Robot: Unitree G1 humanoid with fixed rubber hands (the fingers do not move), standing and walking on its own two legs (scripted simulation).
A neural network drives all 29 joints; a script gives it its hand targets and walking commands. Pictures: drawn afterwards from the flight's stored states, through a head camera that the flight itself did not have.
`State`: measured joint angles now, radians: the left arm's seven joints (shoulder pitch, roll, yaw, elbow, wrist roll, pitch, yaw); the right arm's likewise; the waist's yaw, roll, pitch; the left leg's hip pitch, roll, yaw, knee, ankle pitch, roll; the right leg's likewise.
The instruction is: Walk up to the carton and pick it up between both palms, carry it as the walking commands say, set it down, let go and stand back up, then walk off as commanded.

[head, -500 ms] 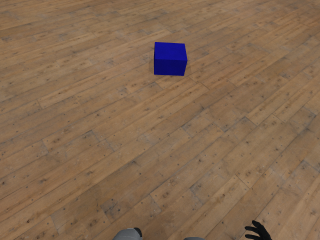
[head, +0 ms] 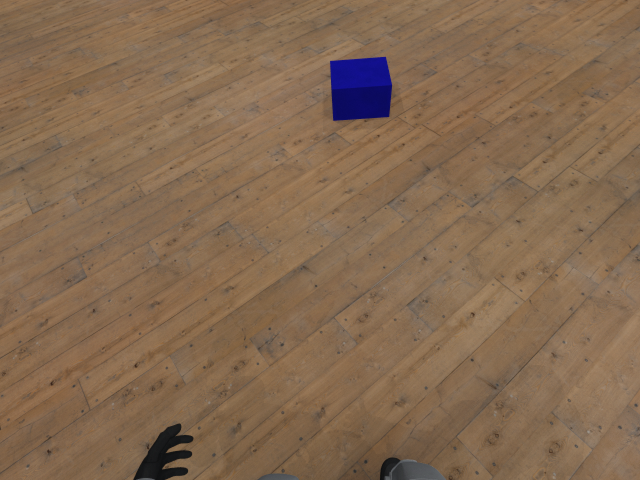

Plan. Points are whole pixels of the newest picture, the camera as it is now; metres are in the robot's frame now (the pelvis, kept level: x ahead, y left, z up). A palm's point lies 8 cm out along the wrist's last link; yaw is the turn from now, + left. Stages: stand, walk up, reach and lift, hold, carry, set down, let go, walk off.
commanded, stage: walk off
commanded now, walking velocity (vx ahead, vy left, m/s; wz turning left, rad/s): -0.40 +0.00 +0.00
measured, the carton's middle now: (359, 88) +1.85 -0.12 -0.68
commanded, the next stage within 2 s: stand in 0.88 s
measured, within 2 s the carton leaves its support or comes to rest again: neither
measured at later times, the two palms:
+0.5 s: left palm out of the picture -0.16 +0.30 -0.14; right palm out of the picture -0.13 -0.22 -0.11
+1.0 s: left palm out of the picture -0.36 +0.29 -0.11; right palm out of the picture -0.44 -0.25 -0.14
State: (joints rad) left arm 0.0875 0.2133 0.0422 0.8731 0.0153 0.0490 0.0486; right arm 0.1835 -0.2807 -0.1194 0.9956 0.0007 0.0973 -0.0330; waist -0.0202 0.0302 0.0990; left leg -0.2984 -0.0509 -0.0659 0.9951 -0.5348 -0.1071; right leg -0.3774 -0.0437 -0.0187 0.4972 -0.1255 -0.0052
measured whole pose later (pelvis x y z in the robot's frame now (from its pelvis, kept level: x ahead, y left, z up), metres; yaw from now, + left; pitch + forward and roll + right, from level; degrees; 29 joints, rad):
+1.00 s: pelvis -0.49 +0.03 +0.00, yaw +0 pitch +1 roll +2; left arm 0.09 0.22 0.04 0.87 0.02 0.04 0.04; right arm 0.17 -0.29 -0.12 0.98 0.01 0.10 -0.03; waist -0.01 0.02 0.08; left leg -0.22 -0.03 -0.03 0.81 -0.56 -0.11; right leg -0.42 -0.05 -0.01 0.47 -0.07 0.00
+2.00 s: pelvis -0.63 +0.05 +0.01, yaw -1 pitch -2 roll +0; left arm 0.32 0.13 -0.01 1.11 0.01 0.00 0.03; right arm 0.32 -0.13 -0.02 1.15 -0.01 0.01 -0.03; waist -0.01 -0.01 0.04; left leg -0.21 0.00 0.03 0.45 -0.20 0.02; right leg -0.13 -0.01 -0.04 0.43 -0.26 0.00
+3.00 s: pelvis -0.62 +0.04 +0.01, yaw -1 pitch -2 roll +0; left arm 0.35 0.10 -0.02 1.14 0.01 -0.01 0.04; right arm 0.30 -0.11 0.00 1.17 -0.01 -0.01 -0.04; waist 0.00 0.00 0.03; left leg -0.21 0.00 0.04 0.46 -0.22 0.02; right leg -0.12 -0.01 -0.04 0.44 -0.29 0.00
